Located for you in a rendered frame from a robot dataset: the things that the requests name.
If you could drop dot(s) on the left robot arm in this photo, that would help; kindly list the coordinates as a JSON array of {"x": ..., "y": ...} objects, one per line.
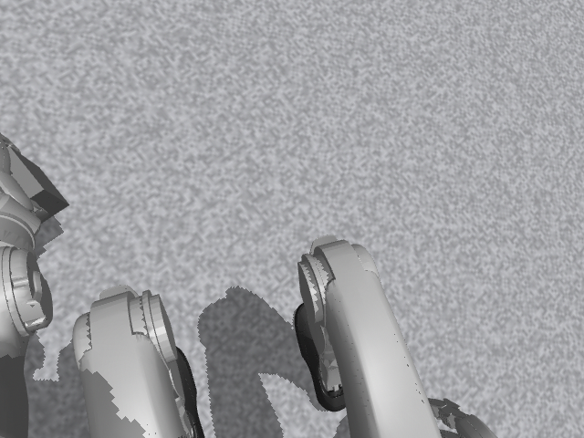
[{"x": 25, "y": 302}]

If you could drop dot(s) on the cube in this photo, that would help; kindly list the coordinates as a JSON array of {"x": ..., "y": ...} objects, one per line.
[{"x": 35, "y": 184}]

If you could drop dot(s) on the right robot foot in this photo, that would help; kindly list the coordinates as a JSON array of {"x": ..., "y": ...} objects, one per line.
[{"x": 330, "y": 400}]

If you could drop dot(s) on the left robot hand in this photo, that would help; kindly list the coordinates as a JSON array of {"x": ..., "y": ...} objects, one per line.
[{"x": 5, "y": 164}]

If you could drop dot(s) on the right robot hand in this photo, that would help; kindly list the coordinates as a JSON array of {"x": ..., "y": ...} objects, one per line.
[{"x": 467, "y": 426}]

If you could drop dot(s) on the left robot foot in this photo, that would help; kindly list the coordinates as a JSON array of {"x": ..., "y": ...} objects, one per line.
[{"x": 190, "y": 393}]

